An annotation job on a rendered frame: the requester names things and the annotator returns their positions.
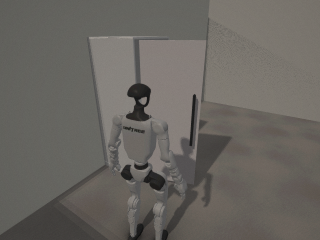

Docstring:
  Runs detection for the robot right thigh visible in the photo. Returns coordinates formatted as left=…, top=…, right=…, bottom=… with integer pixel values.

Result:
left=148, top=171, right=168, bottom=217

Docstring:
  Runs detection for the robot right hand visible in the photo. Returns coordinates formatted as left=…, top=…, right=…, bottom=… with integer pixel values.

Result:
left=174, top=179, right=188, bottom=200

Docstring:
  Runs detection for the right robot forearm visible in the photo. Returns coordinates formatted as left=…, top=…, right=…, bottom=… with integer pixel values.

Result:
left=165, top=151, right=183, bottom=185

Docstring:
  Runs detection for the left robot upper arm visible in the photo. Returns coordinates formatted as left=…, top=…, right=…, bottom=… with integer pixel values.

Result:
left=108, top=113, right=127, bottom=148

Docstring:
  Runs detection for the humanoid robot torso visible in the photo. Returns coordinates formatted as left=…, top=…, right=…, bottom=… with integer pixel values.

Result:
left=121, top=111, right=157, bottom=183

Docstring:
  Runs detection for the left robot forearm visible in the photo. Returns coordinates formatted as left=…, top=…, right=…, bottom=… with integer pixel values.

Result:
left=108, top=144, right=119, bottom=164

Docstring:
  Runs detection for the right robot upper arm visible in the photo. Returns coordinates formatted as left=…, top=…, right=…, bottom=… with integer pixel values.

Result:
left=151, top=118, right=172, bottom=162

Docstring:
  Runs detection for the robot left hand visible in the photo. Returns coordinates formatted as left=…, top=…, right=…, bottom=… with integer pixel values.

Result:
left=109, top=160, right=121, bottom=177

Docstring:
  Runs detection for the fridge door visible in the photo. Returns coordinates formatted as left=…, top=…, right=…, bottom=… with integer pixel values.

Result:
left=139, top=40, right=207, bottom=185

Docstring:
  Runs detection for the handle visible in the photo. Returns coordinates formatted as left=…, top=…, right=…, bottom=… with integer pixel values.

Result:
left=189, top=94, right=196, bottom=146

